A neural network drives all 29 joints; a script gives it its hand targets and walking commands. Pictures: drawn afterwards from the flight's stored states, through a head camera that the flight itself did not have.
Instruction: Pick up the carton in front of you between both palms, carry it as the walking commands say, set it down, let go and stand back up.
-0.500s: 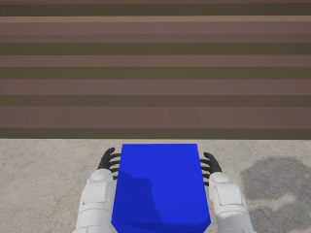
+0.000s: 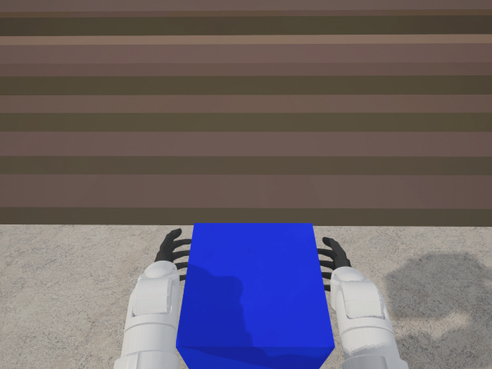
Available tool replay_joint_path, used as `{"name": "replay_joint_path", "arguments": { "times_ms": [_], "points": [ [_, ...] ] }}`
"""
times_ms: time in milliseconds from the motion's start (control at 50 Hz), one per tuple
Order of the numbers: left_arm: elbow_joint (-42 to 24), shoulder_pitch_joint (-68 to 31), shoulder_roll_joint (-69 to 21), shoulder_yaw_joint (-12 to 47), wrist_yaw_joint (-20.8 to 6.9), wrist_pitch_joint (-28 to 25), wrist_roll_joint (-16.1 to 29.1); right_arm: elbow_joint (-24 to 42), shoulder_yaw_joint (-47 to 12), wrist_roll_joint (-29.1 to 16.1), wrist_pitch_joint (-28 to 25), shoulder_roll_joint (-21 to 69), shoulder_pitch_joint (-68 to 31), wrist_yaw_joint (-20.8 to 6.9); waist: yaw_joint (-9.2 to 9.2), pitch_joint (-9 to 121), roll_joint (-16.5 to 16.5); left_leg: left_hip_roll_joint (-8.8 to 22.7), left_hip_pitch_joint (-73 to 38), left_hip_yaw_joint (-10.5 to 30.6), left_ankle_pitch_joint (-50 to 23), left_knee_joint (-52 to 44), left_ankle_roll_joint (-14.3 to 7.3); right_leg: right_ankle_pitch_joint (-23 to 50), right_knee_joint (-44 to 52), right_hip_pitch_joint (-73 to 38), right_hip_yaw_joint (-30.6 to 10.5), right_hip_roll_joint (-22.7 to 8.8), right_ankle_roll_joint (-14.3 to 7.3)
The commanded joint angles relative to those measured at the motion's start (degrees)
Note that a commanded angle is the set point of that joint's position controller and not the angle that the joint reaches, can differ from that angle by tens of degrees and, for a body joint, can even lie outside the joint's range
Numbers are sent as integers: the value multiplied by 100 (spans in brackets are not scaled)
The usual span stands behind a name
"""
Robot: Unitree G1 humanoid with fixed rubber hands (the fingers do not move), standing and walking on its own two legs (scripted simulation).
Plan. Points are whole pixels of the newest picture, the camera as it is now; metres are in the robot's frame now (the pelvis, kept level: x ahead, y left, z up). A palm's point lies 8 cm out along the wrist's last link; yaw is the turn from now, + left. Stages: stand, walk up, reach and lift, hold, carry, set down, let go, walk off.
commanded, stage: hold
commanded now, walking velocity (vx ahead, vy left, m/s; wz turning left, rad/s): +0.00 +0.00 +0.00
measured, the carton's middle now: (252, 307) +0.28 +0.00 -0.04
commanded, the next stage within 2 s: carry in 0.24 s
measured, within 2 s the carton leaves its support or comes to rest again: neither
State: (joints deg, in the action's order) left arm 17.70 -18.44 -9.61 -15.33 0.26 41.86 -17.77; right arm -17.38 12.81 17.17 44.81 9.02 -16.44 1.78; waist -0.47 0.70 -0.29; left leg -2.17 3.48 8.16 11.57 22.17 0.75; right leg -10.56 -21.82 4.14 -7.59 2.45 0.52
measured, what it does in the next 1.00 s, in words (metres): walks ahead: right foot, then left foot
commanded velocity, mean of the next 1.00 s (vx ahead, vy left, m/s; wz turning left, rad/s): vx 0.40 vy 0.00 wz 0.00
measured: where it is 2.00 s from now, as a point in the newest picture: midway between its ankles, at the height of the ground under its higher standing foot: (236, 269)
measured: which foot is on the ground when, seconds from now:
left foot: down 0.00-0.66, up 0.68-0.96, down 0.98-1.00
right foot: down 0.00-0.42, up 0.44-0.62, down 0.64-0.98, up 1.00-1.00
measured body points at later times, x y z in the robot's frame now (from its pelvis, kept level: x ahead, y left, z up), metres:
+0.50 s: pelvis +0.04 +0.02 +0.00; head +0.01 +0.03 +0.44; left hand +0.34 +0.18 +0.07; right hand +0.34 -0.12 +0.07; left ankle +0.02 +0.13 -0.74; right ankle +0.03 -0.11 -0.72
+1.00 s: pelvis +0.30 +0.05 -0.03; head +0.28 +0.07 +0.42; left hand +0.54 +0.22 +0.06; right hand +0.56 -0.09 +0.06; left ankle +0.41 +0.14 -0.75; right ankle +0.13 -0.08 -0.74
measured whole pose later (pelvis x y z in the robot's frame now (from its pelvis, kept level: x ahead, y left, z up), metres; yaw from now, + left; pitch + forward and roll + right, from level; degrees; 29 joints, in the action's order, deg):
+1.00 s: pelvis +0.30 +0.05 -0.03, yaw +1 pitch +3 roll +1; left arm -30.9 3.1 -7.5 -2.2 11.3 66.4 0.3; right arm 27.8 3.3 -0.5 66.0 7.5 2.1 11.1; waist -2.2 7.8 2.8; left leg 2.3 28.0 -12.8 6.4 31.9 -3.1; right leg -29.8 -31.5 1.5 8.5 -6.4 2.8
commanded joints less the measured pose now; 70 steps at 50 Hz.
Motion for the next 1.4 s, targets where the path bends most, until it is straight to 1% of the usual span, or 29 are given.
{"name": "replay_joint_path", "arguments": {
  "times_ms": [0, 200, 220, 280, 320, 360, 380, 420, 440, 480, 540, 600, 620, 640, 660, 680, 720, 740, 800, 880, 940, 960, 980, 1000, 1020, 1080, 1140, 1220, 1380],
  "points": [
    [299, -2798, -5665, 3086, -1614, -78, 1619, 534, -3164, -1858, -469, 5474, -3871, -1672, -16, 1293, -1, -259, 24, -399, -422, -383, 1, 212, 343, -297, 362, 256, 5],
    [417, -2783, -5597, 2981, -1641, -79, 1542, 395, -3062, -1788, -449, 5487, -3804, -1644, -4, 1265, 30, -269, 27, -420, -500, -399, -3, 340, 374, -353, 358, 229, 26],
    [293, -2759, -5525, 3025, -1613, -64, 1598, 498, -3094, -1791, -445, 5414, -3876, -1627, 24, 1047, 304, 530, 822, -235, 412, 97, -75, -578, 60, 444, 43, -707, -73],
    [-154, -2726, -5572, 3321, -1479, -24, 1763, 990, -3421, -2045, -405, 5471, -3980, -1557, 10, 1130, 656, 181, 1274, -557, 2211, 710, -33, -3468, 807, 988, -669, -990, -336],
    [-631, -2605, -5587, 3606, -1363, 70, 1917, 1431, -3811, -2318, -310, 5552, -4015, -1520, 8, 1368, 1012, 51, 1443, -1006, 1293, 1369, 11, -2994, 871, 844, -941, -1353, -569],
    [-1243, -2509, -5558, 4022, -1225, 242, 2114, 1949, -4197, -2616, -159, 5572, -4053, -1460, 15, 1708, 815, 120, 893, -1151, 1029, 564, -72, -2638, 462, 1049, -507, -1267, -602],
    [-1643, -2536, -5540, 4231, -1154, 366, 2220, 2188, -4362, -2727, -48, 5561, -3978, -1411, 36, 1831, 487, 216, 491, -959, 1209, 118, -136, -2639, 38, 1334, -62, -1001, -490],
    [-2253, -2701, -5524, 4625, -1042, 647, 2448, 2554, -4414, -2716, 191, 5336, -3584, -1257, 161, 1529, -1457, 1781, -252, 1617, 2830, -1196, -742, -1888, -2202, 2924, 1219, -190, -17],
    [-2463, -2753, -5482, 4813, -991, 774, 2564, 2715, -4447, -2665, 324, 5250, -3371, -1156, 178, 1210, -1541, 2194, -475, 2186, 2324, -1342, -1092, -1842, -2359, 3569, 1172, -379, -13],
    [-2816, -2538, -5402, 5075, -874, 1012, 2833, 3204, -4493, -2694, 600, 5162, -3083, -939, 171, 1439, -866, 2061, -626, 1527, 947, -1025, -1177, -1773, -2055, 3404, 1107, -523, -57],
    [-3315, -1801, -5189, 5127, -629, 1390, 2931, 3842, -4555, -2708, 990, 4931, -2332, -631, 198, 1912, -973, 1567, -765, 310, -609, -552, -915, -1123, -1161, 2652, 1616, -129, -14],
    [-3731, -921, -4899, 4895, -299, 1788, 2848, 4310, -4498, -2715, 1428, 4684, -1552, -352, 132, 2124, -678, 1202, 213, -606, -509, 250, -661, -80, 195, 664, 1957, -79, -24],
    [-3855, -691, -4784, 4765, -187, 1923, 2787, 4407, -4452, -2694, 1572, 4564, -1352, -256, 77, 2268, -386, 1115, 1220, -798, -213, 810, -495, -78, 342, -626, 1528, -448, -128],
    [-3947, -396, -4599, 4582, -61, 2054, 2681, 4542, -4402, -2711, 1730, 4446, -1284, -161, -53, 2453, 540, 820, 2434, -1211, 706, 2043, -279, -1127, 684, -1692, 51, -1555, -447],
    [-3930, -286, -4448, 4385, 76, 2151, 2559, 4812, -4409, -2775, 1883, 4330, -1425, -73, -96, 2068, 1720, 363, 4230, -1569, 1693, 2935, -139, -1087, 785, -2289, -1789, -2718, -1208],
    [-4092, -264, -4424, 4225, 207, 2233, 2506, 4950, -4486, -2904, 1994, 4295, -1596, -2, -176, 1688, 1370, 593, 4678, -1187, 2145, 3416, -220, -614, 777, -1996, -2095, -2975, -1565],
    [-4600, -249, -4517, 4173, 400, 2342, 2547, 5088, -4440, -3042, 2086, 4432, -1322, 119, -115, 1446, 507, 844, 4676, -1105, 1866, 3591, -197, -193, 884, -1492, -1363, -2659, -1362],
    [-4871, -309, -4604, 4211, 465, 2364, 2599, 5176, -4356, -3057, 2094, 4518, -1196, 177, -121, 1430, 408, 919, 4538, -1158, 1573, 3204, -154, -346, 1066, -1300, -941, -2516, -1176],
    [-5325, -536, -4317, 4308, 664, 2348, 2798, 5170, -4048, -2894, 2049, 4332, -858, 468, -92, 1379, 668, 698, 3614, -1560, 677, 2121, -27, 45, 1124, -731, 297, -1915, -870],
    [-5512, -259, -3703, 4284, 895, 2299, 2929, 5174, -3666, -2607, 1963, 3780, -245, 838, -101, 1119, 888, 452, 2499, -1935, -271, 1043, -104, 553, 947, -117, 985, -1733, -677],
    [-5548, -118, -3374, 4261, 999, 2315, 2958, 5152, -3520, -2568, 1951, 3456, 24, 960, 37, 1453, 581, 53, 503, -2472, -352, 756, -255, 1541, -472, 658, 1744, -1380, -354],
    [-5525, -33, -3252, 4233, 1019, 2330, 2959, 5142, -3490, -2582, 1961, 3372, 102, 977, 111, 1733, 319, 255, -483, -2190, -9, 713, -288, 1446, -1434, 1161, 1993, -1156, -179],
    [-5589, -31, -3131, 4223, 1031, 2367, 2969, 5160, -3472, -2573, 1973, 3236, 198, 1006, 209, 1887, -713, 1615, -982, 149, 1508, -278, -653, 342, -2995, 2079, 2067, -718, 88],
    [-5612, -53, -3123, 4283, 1030, 2402, 3015, 5175, -3546, -2618, 1966, 3201, 117, 1030, 198, 1932, -1652, 2704, -1573, 2375, 1583, -1050, -1351, -1633, -4296, 3401, 1664, -181, 158],
    [-5530, 43, -3191, 4354, 1008, 2407, 3062, 5297, -3583, -2701, 1970, 3269, 124, 1003, 172, 1938, -1189, 2834, -1373, 2362, 1197, -1087, -1494, -1754, -5016, 3672, 994, -577, -11],
    [-5281, 41, -3800, 4278, 820, 2326, 2922, 5532, -3905, -2790, 1891, 3847, -417, 781, 124, 1793, -141, 2360, -422, 898, 187, -1075, -1120, -890, -4653, 3523, 748, -1108, -214],
    [-5302, 23, -4394, 4400, 658, 2231, 2882, 5680, -4368, -3156, 1886, 4422, -677, 461, 98, 1734, -282, 2051, -33, -50, 196, -1323, -882, -501, -3545, 3061, 1039, -966, -168],
    [-5152, 53, -4410, 4409, 617, 2242, 2669, 5608, -4561, -3307, 1947, 4272, -795, 247, 140, 1436, -486, 1850, -434, -586, -288, -1487, -862, 206, -2161, 3369, 1382, -818, -61],
    [-5695, -523, -3757, 4405, 756, 2650, 3048, 5756, -4125, -3221, 2299, 3626, -826, 481, 182, 748, -771, 1550, -843, -1432, -2051, -1058, -792, 847, -928, 3110, 1964, -573, -211]
  ]
}}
